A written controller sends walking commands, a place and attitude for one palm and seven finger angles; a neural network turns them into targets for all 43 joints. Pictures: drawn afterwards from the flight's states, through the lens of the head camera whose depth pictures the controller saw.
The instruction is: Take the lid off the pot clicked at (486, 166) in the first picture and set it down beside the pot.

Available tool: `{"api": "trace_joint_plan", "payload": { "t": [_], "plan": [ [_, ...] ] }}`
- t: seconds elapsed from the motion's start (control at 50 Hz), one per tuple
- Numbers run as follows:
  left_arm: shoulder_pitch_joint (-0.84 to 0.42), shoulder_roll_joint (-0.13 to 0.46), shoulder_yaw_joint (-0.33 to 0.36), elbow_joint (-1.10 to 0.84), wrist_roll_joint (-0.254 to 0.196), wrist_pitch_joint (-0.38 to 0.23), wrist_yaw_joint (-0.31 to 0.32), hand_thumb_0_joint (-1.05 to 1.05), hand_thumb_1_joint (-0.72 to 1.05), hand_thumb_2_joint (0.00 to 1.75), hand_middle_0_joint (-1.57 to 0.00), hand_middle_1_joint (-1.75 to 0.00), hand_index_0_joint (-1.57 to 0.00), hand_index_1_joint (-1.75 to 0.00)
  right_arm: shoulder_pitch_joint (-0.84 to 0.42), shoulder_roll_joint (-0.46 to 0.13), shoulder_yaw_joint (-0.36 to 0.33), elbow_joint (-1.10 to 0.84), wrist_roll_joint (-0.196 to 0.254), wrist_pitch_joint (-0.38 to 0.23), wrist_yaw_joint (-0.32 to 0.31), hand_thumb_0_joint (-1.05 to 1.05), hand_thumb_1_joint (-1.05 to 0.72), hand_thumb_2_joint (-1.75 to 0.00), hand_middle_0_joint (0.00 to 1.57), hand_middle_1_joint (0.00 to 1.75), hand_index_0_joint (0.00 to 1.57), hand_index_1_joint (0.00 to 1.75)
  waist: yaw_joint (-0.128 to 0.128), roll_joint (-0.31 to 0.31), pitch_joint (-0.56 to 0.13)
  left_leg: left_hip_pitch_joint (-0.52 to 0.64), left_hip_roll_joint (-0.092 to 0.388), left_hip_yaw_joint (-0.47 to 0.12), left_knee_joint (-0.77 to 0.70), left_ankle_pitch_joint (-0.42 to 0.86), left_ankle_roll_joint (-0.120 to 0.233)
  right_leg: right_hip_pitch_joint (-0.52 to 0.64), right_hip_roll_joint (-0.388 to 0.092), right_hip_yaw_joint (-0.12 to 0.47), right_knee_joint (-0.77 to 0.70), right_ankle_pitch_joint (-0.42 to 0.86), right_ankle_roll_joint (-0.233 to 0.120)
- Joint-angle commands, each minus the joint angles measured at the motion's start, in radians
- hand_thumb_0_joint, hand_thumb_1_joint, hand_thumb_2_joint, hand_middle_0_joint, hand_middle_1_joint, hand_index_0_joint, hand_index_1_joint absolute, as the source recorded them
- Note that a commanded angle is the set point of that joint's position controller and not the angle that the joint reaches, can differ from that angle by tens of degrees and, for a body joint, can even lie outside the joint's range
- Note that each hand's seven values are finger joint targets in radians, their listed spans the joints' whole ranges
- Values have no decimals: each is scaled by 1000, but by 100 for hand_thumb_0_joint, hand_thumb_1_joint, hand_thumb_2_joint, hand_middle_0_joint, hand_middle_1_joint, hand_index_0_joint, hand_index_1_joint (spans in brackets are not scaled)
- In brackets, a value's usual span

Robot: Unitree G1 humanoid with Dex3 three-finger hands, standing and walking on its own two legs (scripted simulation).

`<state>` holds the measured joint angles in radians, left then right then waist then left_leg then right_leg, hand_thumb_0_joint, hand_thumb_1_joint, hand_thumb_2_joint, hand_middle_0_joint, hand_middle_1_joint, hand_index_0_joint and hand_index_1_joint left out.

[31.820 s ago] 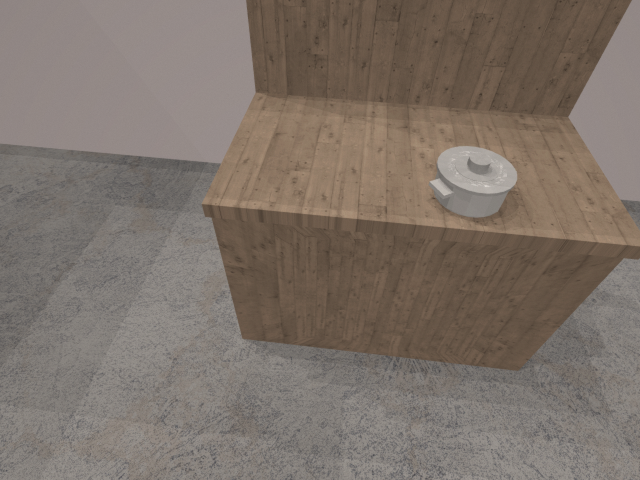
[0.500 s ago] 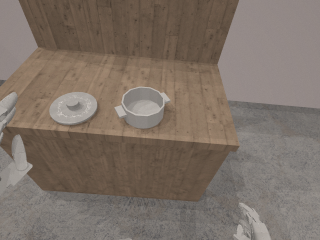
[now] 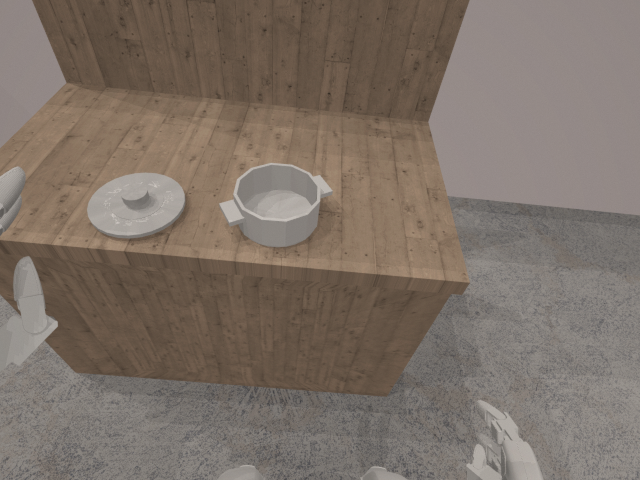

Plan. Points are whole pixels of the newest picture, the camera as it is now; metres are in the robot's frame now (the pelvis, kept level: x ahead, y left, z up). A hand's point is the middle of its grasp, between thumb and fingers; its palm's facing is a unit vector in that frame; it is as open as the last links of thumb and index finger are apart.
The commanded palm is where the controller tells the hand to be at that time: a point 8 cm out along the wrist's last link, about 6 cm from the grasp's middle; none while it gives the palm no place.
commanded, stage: step back with the hand held close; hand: left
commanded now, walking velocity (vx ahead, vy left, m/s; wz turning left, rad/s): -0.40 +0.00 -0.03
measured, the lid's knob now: (135, 195) +0.58 +0.36 -0.04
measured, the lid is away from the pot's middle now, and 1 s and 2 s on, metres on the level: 0.26 0.26 0.26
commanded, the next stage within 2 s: stop stepping back and stand still in 0.62 s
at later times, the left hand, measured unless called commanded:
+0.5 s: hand (30, 364) +0.16 +0.23 +0.19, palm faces +0.29 -0.88 -0.39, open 7.4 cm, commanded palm +0.09 +0.29 +0.21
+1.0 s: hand out of the picture +0.04 +0.25 +0.19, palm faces +0.32 -0.85 -0.43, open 7.4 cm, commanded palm -0.01 +0.30 +0.21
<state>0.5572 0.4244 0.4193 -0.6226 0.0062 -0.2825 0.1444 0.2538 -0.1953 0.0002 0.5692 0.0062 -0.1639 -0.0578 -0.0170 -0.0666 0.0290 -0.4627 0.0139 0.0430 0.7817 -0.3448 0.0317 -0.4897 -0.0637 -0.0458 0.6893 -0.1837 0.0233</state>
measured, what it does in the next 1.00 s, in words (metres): walks backwards: right foot, then left foot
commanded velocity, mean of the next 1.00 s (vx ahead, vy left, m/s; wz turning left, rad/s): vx -0.21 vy -0.01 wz -0.01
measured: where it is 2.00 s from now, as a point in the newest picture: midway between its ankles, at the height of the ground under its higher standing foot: outside the picture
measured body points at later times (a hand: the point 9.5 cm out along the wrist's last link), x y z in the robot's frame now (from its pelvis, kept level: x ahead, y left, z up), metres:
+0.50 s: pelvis -0.04 +0.01 +0.02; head -0.03 +0.05 +0.46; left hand +0.14 +0.28 +0.21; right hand +0.12 -0.23 -0.04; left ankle -0.01 +0.13 -0.70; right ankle +0.02 -0.14 -0.71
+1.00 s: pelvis -0.16 +0.03 +0.00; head -0.18 +0.07 +0.45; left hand +0.02 +0.30 +0.21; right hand -0.04 -0.23 -0.05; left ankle -0.12 +0.14 -0.71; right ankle -0.12 -0.10 -0.66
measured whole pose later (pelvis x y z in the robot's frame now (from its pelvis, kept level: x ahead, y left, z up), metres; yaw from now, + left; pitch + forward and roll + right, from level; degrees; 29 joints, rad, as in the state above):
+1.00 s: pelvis -0.16 +0.03 +0.00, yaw -3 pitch -3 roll +0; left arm 0.61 0.47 0.40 -0.64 -0.02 -0.22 0.14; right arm 0.31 -0.19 -0.01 0.62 0.02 -0.17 -0.05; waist -0.03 -0.11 -0.02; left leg -0.33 0.01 0.04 0.74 -0.36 0.01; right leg -0.52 0.00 0.03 1.07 -0.42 0.03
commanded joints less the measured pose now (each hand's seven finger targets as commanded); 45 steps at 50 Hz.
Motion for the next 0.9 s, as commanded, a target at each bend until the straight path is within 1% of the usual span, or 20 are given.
{"api": "trace_joint_plan", "payload": {
  "t": [0.0, 0.06, 0.14, 0.16, 0.26, 0.3, 0.34, 0.38, 0.44, 0.48, 0.5, 0.52, 0.54, 0.6, 0.68, 0.7, 0.72, 0.74, 0.84, 0.88],
  "plan": [
    [-43, 157, 99, -219, -21, -41, 24, 0, 90, 90, -20, -30, -20, -30, -50, -138, -65, -127, -12, -41, -3, 0, -90, -90, 20, 30, 20, 30, -11, -61, -102, 7, 44, -107, -76, -226, 7, 62, -222, 321, -312, -100, -147],
    [-7, 163, 107, -226, -22, -35, 27, 0, 90, 90, -20, -30, -20, -30, -72, -135, -61, -131, -12, -20, 1, 0, -90, -90, 20, 30, 20, 30, -13, -9, -147, 67, 64, -147, -134, -131, 20, 90, -202, 252, -250, 25, -133],
    [4, 133, 118, -252, -7, -49, 28, 0, 90, 90, -20, -30, -20, -30, -119, -160, -62, -172, 1, -51, -13, 0, -90, -90, 20, 30, 20, 30, -16, 348, -96, -256, 309, -350, -536, -361, 128, 261, 50, 48, 244, -206, -15],
    [-20, 152, 130, -281, -8, -50, 30, 0, 90, 90, -20, -30, -20, -30, -113, -144, -68, -162, 6, -64, -13, 0, -90, -90, 20, 30, 20, 30, -17, 347, -103, -248, 327, -355, -557, -285, 126, 251, 72, 66, 314, -262, -8],
    [7, 137, 90, -224, -23, -34, 5, 0, 90, 90, -20, -30, -20, -30, -83, -142, -59, -103, 1, -100, -1, 0, -90, -90, 20, 30, 20, 30, 19, 237, -130, 155, 256, -207, -299, 233, 46, 185, 18, 27, -201, -60, -16],
    [-69, 147, 57, -204, -20, -43, -8, 0, 90, 90, -20, -30, -20, -30, -92, -142, -49, -95, -4, -97, -2, 0, -90, -90, 20, 30, 20, 30, -4, 46, -99, 100, 145, -111, -164, -22, -5, 165, -102, 152, -310, 177, -76],
    [-50, 137, 33, -184, -45, -23, -2, 0, 90, 90, -20, -30, -20, -30, -63, -143, -78, -87, 12, -75, 2, 0, -90, -90, 20, 30, 20, 30, -5, -142, -107, 180, 19, -55, 127, -162, -43, -62, -291, 347, -446, -239, -188],
    [-16, 165, 74, -180, -41, 2, 4, 0, 90, 90, -20, -30, -20, -30, -82, -95, -51, -92, 0, -41, 14, 0, -90, -90, 20, 30, 20, 30, -10, -144, -134, 115, 11, -72, 211, -130, -32, 36, -320, 326, -384, 143, -216],
    [3, 159, 85, -225, -40, -18, 5, 0, 90, 90, -20, -30, -20, -30, -99, -100, -30, -106, 3, -21, 7, 0, -90, -90, 20, 30, 20, 30, -29, -39, -106, 120, 40, -80, -213, -18, -11, 147, -231, 204, -201, 304, -123],
    [36, 155, 90, -268, -30, -43, 5, 0, 90, 90, -20, -30, -20, -30, -124, -140, -57, -142, 0, -36, -5, 0, -90, -90, 20, 30, 20, 30, -9, 297, -124, 116, 252, -317, -433, 275, 80, 118, -8, 54, 81, 57, -13],
    [26, 168, 91, -292, -40, -56, 1, 0, 90, 90, -20, -30, -20, -30, -125, -140, -68, -138, 4, -62, 1, 0, -90, -90, 20, 30, 20, 30, 1, 346, -158, 174, 318, -333, -456, 405, 103, 45, 53, 64, 207, -263, -3],
    [64, 150, 88, -260, -49, -61, -9, 0, 90, 90, -20, -30, -20, -30, -113, -133, -74, -129, 4, -88, 4, 0, -90, -90, 20, 30, 20, 30, 4, 320, -195, 146, 335, -319, -481, 227, 107, 57, 63, 85, 322, -377, -10],
    [38, 170, 129, -316, -56, -59, -3, 0, 90, 90, -20, -30, -20, -30, -101, -141, -83, -120, -9, -94, 7, 0, -90, -90, 20, 30, 20, 30, -5, 353, -160, 167, 328, -297, -427, 379, 127, 8, 63, 98, 309, -375, -7],
    [34, 157, 117, -301, -47, -33, -3, 0, 90, 90, -20, -30, -20, -30, -76, -142, -84, -86, 2, -109, 23, 0, -90, -90, 20, 30, 20, 30, 10, 314, -199, 319, 291, -208, -292, 719, 80, 45, 44, 79, 73, -240, -5],
    [23, 156, 82, -231, -37, -24, -24, 0, 90, 90, -20, -30, -20, -30, -89, -149, -66, -111, 21, -102, 30, 0, -90, -90, 20, 30, 20, 30, 9, 125, -124, 59, 160, -134, -139, -9, 10, 274, -46, 33, -250, 117, -42],
    [-152, -10, -298, 606, 55, 203, -144, 0, 90, 90, -20, -30, -20, -30, -75, -282, -115, 83, 2, 4, 54, 0, -90, -90, 20, 30, 20, 30, -59, -9, -76, -100, 64, -122, 224, 14, -26, 163, -283, 168, -224, 422, -76],
    [-310, 228, 82, -454, -63, 38, -55, 0, 90, 90, -20, -30, -20, -30, -116, -116, -120, -203, 83, -25, 38, 0, -90, -90, 20, 30, 20, 30, 18, -250, -175, 133, -41, -77, 465, -306, -51, -55, -373, 364, -450, -128, -186],
    [-40, 293, 177, -231, -56, 22, -23, 0, 90, 90, -20, -30, -20, -30, -83, -119, -88, -124, 56, -38, 7, 0, -90, -90, 20, 30, 20, 30, 7, -325, -105, 117, 15, -96, 561, -196, -33, -111, -355, 344, -457, -275, -225],
    [75, 180, 104, -305, -49, 29, 13, 0, 90, 90, -20, -30, -20, -30, -82, -131, -33, -135, 18, -20, -6, 0, -90, -90, 20, 30, 20, 30, -25, 44, -114, 185, 20, -25, -211, -127, 11, 20, -148, 153, -176, -247, -82],
    [24, 169, 88, -322, -45, -3, 28, 0, 90, 90, -20, -30, -20, -30, -81, -172, -50, -151, 14, -65, -17, 0, -90, -90, 20, 30, 20, 30, -4, 377, -46, 156, 197, -249, -540, -102, 78, -9, 64, 21, 167, -288, -17]
  ]
}}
